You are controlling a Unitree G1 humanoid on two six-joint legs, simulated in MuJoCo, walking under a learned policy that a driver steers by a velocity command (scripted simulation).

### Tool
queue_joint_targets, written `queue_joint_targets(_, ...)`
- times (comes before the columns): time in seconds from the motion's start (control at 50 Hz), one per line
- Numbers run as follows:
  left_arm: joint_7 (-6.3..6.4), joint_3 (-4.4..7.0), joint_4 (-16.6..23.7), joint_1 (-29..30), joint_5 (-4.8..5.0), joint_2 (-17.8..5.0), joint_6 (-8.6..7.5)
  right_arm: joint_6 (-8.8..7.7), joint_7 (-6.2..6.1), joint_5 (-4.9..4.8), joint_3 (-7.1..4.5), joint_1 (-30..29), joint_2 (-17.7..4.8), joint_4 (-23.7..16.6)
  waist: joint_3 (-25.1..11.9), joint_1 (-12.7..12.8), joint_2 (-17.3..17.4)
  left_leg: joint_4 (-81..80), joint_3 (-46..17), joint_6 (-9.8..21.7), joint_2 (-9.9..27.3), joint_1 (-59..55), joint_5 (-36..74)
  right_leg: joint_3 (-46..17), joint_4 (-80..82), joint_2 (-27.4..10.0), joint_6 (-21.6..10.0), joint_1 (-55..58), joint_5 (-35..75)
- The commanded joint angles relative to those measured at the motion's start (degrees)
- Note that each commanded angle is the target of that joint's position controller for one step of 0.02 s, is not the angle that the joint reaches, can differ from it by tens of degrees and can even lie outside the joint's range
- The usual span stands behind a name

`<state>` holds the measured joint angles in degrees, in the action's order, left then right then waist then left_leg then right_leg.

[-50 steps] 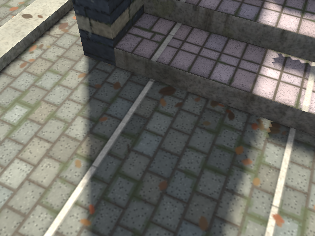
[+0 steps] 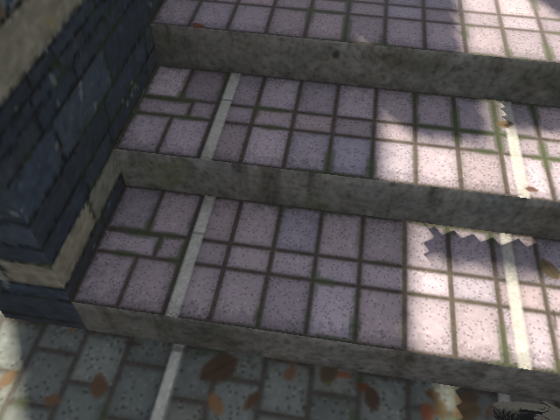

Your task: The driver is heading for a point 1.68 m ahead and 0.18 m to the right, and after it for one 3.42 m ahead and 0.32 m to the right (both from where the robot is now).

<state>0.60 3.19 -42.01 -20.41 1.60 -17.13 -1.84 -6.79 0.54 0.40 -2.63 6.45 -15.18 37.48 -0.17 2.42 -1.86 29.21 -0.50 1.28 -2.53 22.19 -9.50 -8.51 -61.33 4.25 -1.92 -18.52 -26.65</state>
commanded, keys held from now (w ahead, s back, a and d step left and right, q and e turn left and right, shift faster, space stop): w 1.00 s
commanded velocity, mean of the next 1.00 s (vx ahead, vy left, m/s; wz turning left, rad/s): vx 0.50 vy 0.00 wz -0.12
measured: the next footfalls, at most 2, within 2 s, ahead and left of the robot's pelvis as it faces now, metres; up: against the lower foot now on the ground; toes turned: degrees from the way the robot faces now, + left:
right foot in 0.40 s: +0.34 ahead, -0.16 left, +0.00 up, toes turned -7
left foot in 0.78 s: +0.53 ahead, +0.06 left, +0.00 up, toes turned -3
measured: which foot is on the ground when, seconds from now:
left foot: down 0.00-0.42, up 0.44-0.76, down 0.78-1.00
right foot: up 0.00-0.38, down 0.40-0.92, up 0.94-1.00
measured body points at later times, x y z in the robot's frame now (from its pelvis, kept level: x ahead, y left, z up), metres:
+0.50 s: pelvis +0.25 -0.06 +0.00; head +0.28 -0.08 +0.45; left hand +0.47 +0.17 -0.07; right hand +0.27 -0.35 -0.13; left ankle +0.14 +0.10 -0.65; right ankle +0.30 -0.16 -0.73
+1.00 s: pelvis +0.48 -0.04 +0.01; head +0.50 -0.03 +0.46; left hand +0.58 +0.22 -0.13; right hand +0.58 -0.31 -0.10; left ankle +0.49 +0.06 -0.73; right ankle +0.35 -0.16 -0.59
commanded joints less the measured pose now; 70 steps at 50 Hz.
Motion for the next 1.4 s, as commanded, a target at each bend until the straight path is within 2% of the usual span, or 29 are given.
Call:
queue_joint_targets(0.02, -0.11, 1.63, 6.2, 5.1, -1.03, -6.7, -1.17, 0.45, -0.13, 0.35, -2.18, 8.6, -6.3, -0.3, -0.7, -5.4, 4.6, -14.7, -23.1, 9.5, 18.7, -21.9, -4.0, -0.1, -8.5, -7.4, 1.4, -24.7, 6.7)
queue_joint_targets(0.22, -1.78, -0.84, 8.5, 15.6, -1.26, -0.6, -2.46, 0.44, -0.1, -1.24, -2.73, 10.1, -10.0, 5.2, 1.1, -5.4, 5.8, -20.2, -3.5, 9.6, 13.6, -15.1, 14.8, 6.8, 19.8, -9.1, 2.5, -16.7, 24.5)
queue_joint_targets(0.32, -2.56, -0.62, 10.9, 21.9, -0.6, -2.2, -3.08, 1.57, -0.19, -2.0, -2.94, 13.9, -12.0, 7.9, 2.0, -6.4, 7.3, -17.1, -4.1, 8.1, 16.7, -20.4, 17.9, 8.4, 28.8, -6.8, 0.0, -13.0, 22.6)
queue_joint_targets(0.38, -2.15, 1.48, 7.9, 11.0, -1.46, -6.3, -3.2, 2.27, -0.72, -2.28, -2.58, 13.2, -11.8, 8.5, -4.9, 0.5, 6.8, -2.7, -0.4, 5.2, 14.0, -20.4, 35.2, 11.2, 35.3, -3.1, -4.0, 5.0, 22.9)
queue_joint_targets(0.4, -1.52, 2.75, 5.9, 2.0, -1.85, -9.5, -2.94, 2.06, -0.92, -1.25, -1.51, 13.0, -9.7, 7.7, -11.3, 4.5, 4.7, 9.8, 1.6, 3.1, 11.7, -11.9, 27.5, 5.6, 33.4, -8.6, -6.5, 20.2, 26.1)
queue_joint_targets(0.42, -1.02, 4.16, 5.0, -4.0, -2.82, -16.1, -2.41, 1.02, -0.63, -0.11, 0.79, 17.5, -3.6, 5.3, -18.8, 3.4, -9.8, 32.0, 4.5, -1.2, 3.4, 11.9, -1.5, -19.4, 35.1, -24.3, -15.4, 41.9, 22.8)
queue_joint_targets(0.44, -1.1, 3.35, 4.7, -5.5, -1.95, -12.4, -2.27, 0.07, -0.28, -0.57, 0.21, 17.1, -6.4, 6.7, -22.6, 4.5, -10.4, 41.1, -3.8, -1.0, 2.3, 19.4, -23.5, -32.5, 41.5, -27.2, -17.9, 42.6, 15.4)
queue_joint_targets(0.48, -1.35, 1.56, 5.3, 2.4, -1.41, -7.7, -2.55, -0.05, 0.06, -2.28, -0.67, 9.0, -9.4, 4.7, -8.1, 2.3, -4.1, 41.6, -3.0, -0.1, 7.9, 23.2, -14.4, -17.1, 44.7, -22.0, -13.6, 27.0, 14.9)
queue_joint_targets(0.52, -1.69, 0.65, 5.3, 7.4, -1.86, -4.9, -2.93, 0.97, -0.58, -0.59, -0.76, 8.5, -8.1, 4.9, -3.1, -1.7, -2.6, 36.2, -2.9, -1.2, 10.3, 16.6, -9.3, -9.0, 48.3, -18.2, -11.9, 14.2, 25.8)
queue_joint_targets(0.64, -1.09, 1.33, 2.4, 7.1, -1.48, -6.5, -4.12, 2.56, -0.89, 0.25, 0.25, 4.8, -4.2, 3.7, -0.7, -3.3, -1.8, 24.5, -1.5, -3.8, 9.7, 13.1, 3.0, 2.0, 52.9, -15.3, -12.4, 6.6, 35.3)
queue_joint_targets(0.8, 0.07, 0.81, -1.0, 0.3, -1.37, -7.2, -0.57, 3.14, 1.33, -0.45, 1.76, -4.9, -2.6, 0.8, 2.7, 0.6, -1.3, 18.1, 2.2, -0.8, 7.4, 19.2, -3.4, -0.4, 48.8, -19.7, -10.6, 19.5, 31.5)
queue_joint_targets(0.84, 0.39, 0.44, -1.8, -1.5, -1.25, -7.5, 0.17, 2.17, 1.74, -0.09, 1.34, -6.0, -3.0, 0.4, -0.1, 0.6, -1.9, 9.1, 6.2, 0.2, 2.6, 10.5, -4.5, 1.8, 42.2, -16.8, -8.5, 22.1, 51.4)
queue_joint_targets(0.88, 0.96, 0.82, -1.9, 1.2, -0.67, -9.9, 1.0, 1.35, 1.55, 0.18, -0.01, 4.6, -4.5, 3.1, -6.2, -5.9, -2.9, -6.9, 6.8, 2.0, 0.0, -4.5, 4.3, 4.6, 28.1, -14.1, -6.2, 23.1, 69.7)
queue_joint_targets(0.9, 1.05, 0.69, -1.6, 3.1, -1.54, -9.6, 0.76, 1.63, 1.13, 0.41, -1.08, 13.1, -6.5, 6.3, -9.9, -9.6, -4.4, -10.1, 3.0, 2.9, 2.8, -20.9, 11.8, 5.3, 19.0, -11.9, -3.7, 13.6, 64.6)
queue_joint_targets(0.92, 0.56, -1.02, 0.5, 6.3, -3.62, -3.6, -0.67, 2.53, 0.15, 0.53, -2.5, 20.9, -13.4, 8.5, -12.1, -10.9, 9.9, -7.3, -12.8, 5.6, 17.0, -38.0, 42.7, 8.5, -1.7, -5.8, 0.4, -6.1, 26.5)
queue_joint_targets(0.94, -0.19, -2.07, -2.1, -1.7, -2.12, 2.0, -2.76, 3.71, -0.46, 1.35, -3.18, 25.1, -15.6, 10.0, -16.6, -8.7, 16.7, -4.5, -26.4, 16.4, 28.2, -47.2, 56.1, 2.7, -19.2, 1.5, 3.0, -22.3, -5.0)
queue_joint_targets(0.98, -1.28, -1.24, -1.7, 4.1, 1.53, -1.2, -3.71, 5.0, -0.75, 1.54, -2.19, 22.6, -8.6, 11.0, -6.9, -9.3, 6.9, -9.5, -21.4, 18.0, 25.5, -39.3, 20.3, 2.4, -37.2, -2.8, 2.9, -38.9, -5.0)
queue_joint_targets(1.04, -1.49, -3.52, 1.8, 10.8, 0.77, 6.0, -1.38, 5.55, 0.39, 0.96, 1.53, 18.7, 1.2, 13.6, 4.4, -4.9, 9.2, -15.9, -16.2, 13.4, 21.1, -21.2, -1.4, 8.3, -59.1, -6.5, 1.8, -49.9, -4.6)
queue_joint_targets(1.1, -1.12, -6.51, 6.9, 12.9, 1.55, 11.2, -0.63, 5.72, 0.24, 0.77, 2.51, 21.0, 1.3, 17.4, 9.0, -2.2, 6.9, -17.6, -11.9, 10.5, 20.9, -12.9, -6.9, 4.1, -73.8, -5.4, -0.4, -63.5, -2.3)
queue_joint_targets(1.14, -1.79, -8.04, 13.9, 19.9, -0.05, 10.4, -1.47, 5.89, -0.22, 0.83, 3.44, 16.1, 1.7, 17.4, 10.2, 0.7, 7.1, -21.4, -2.6, 6.8, 15.1, -0.3, -6.9, 5.8, -54.9, -7.1, -0.6, -58.1, 5.8)
queue_joint_targets(1.2, -1.92, -8.47, 16.4, 23.1, -2.47, 7.2, -2.49, 3.44, -2.36, -0.88, 3.29, 15.6, -2.1, 16.5, -0.9, 1.9, 7.5, -34.2, 3.1, 10.2, 11.3, 15.6, 14.3, 19.2, -24.8, -8.0, 0.8, -16.2, 17.7)
queue_joint_targets(1.24, -0.49, -6.94, 15.5, 20.0, -2.19, 4.1, -2.79, 2.33, -2.5, -2.21, 1.46, 21.5, -10.4, 19.1, -9.2, 3.4, 11.1, -25.4, 4.0, 10.5, 12.9, -5.9, 62.1, 22.0, -15.5, -3.4, -0.8, -8.8, 10.1)
queue_joint_targets(1.28, -1.32, -5.32, 12.6, 10.5, -1.39, 1.1, -2.25, 5.1, -3.47, -0.91, 0.69, 22.0, -12.1, 19.8, -12.3, 7.5, 18.0, -8.8, 1.5, 8.0, 17.5, -31.1, 94.0, 19.7, -2.3, 0.1, -3.5, -13.1, 1.4)
queue_joint_targets(1.3, -2.07, -4.32, 11.2, 6.5, -1.0, -0.8, -2.05, 6.0, -3.83, -0.52, 0.59, 20.7, -10.8, 19.8, -13.6, 9.4, 17.9, 0.3, 1.3, 7.0, 17.8, -35.6, 93.1, 15.7, 8.7, -0.1, -5.7, -9.9, 4.2)
queue_joint_targets(1.32, -2.52, -2.08, 7.7, -0.8, -2.3, -6.8, -1.63, 5.33, -4.31, 1.25, 0.48, 21.9, -9.1, 17.7, -17.9, 9.5, 9.3, 16.4, -1.4, 7.4, 15.3, -22.8, 81.6, -2.7, 11.9, -6.9, -9.3, 5.6, 13.1)
queue_joint_targets(1.34, -2.5, -0.43, 2.1, -7.6, -3.5, -11.8, -0.69, 3.64, -1.98, 1.6, 2.25, 26.7, 2.4, 17.0, -24.0, 5.4, -21.8, 40.7, -4.4, 4.3, -1.7, 1.8, 4.1, -37.0, 37.7, -22.1, -20.2, 22.9, 14.1)
queue_joint_targets(1.36, -0.97, -1.14, 0.5, -8.5, -4.43, -6.7, -0.88, 1.5, 1.26, 0.86, 0.92, 24.8, 0.6, 17.8, -23.3, 6.6, -12.0, 67.8, -18.4, 3.5, -6.5, 11.4, -6.9, -54.4, 47.4, -26.3, -20.9, 20.3, 0.8)
queue_joint_targets(1.38, -1.0, -2.04, -1.7, -3.0, -2.18, -3.3, -1.62, 1.09, 2.49, -1.34, 0.68, 14.6, 1.9, 12.4, -8.4, 3.6, -6.3, 75.9, -16.9, 4.9, -3.9, 22.6, -8.1, -43.8, 45.8, -25.7, -16.4, 11.0, -6.8)
queue_joint_targets(1.4, -1.94, -3.58, -4.9, -1.0, -2.17, 2.5, -2.15, 1.24, 2.45, -1.37, 2.03, 5.5, 3.4, 6.7, 1.1, 1.7, -0.7, 77.8, -12.9, 7.2, -0.6, 27.6, -6.5, -30.5, 43.2, -22.9, -12.7, 1.7, -5.9)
